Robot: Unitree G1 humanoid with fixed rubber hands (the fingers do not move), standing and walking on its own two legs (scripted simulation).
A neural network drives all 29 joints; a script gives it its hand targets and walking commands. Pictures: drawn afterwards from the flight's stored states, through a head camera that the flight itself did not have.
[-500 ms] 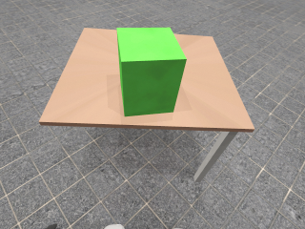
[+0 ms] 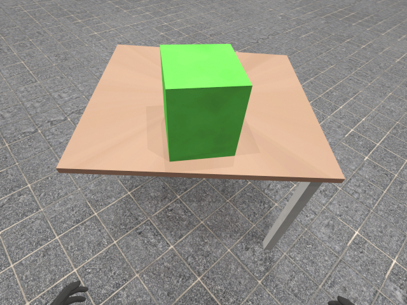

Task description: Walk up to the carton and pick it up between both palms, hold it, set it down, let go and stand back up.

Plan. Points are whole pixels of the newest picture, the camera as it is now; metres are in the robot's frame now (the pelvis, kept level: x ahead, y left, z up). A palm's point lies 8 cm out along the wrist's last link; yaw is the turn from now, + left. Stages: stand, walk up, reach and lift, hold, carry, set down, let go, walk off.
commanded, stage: walk up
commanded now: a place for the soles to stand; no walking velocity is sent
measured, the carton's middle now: (199, 103) +0.63 +0.02 +0.04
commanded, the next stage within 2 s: none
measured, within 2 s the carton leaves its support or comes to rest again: neither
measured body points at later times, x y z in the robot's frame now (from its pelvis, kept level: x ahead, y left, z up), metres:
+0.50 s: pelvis +0.06 +0.02 +0.00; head +0.08 +0.04 +0.45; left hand +0.12 +0.31 -0.12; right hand +0.16 -0.29 -0.07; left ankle +0.14 +0.15 -0.72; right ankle +0.01 -0.11 -0.71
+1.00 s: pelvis +0.09 +0.00 +0.00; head +0.10 +0.00 +0.45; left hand +0.17 +0.30 -0.11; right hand +0.18 -0.31 -0.09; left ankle +0.13 +0.14 -0.70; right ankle +0.14 -0.11 -0.72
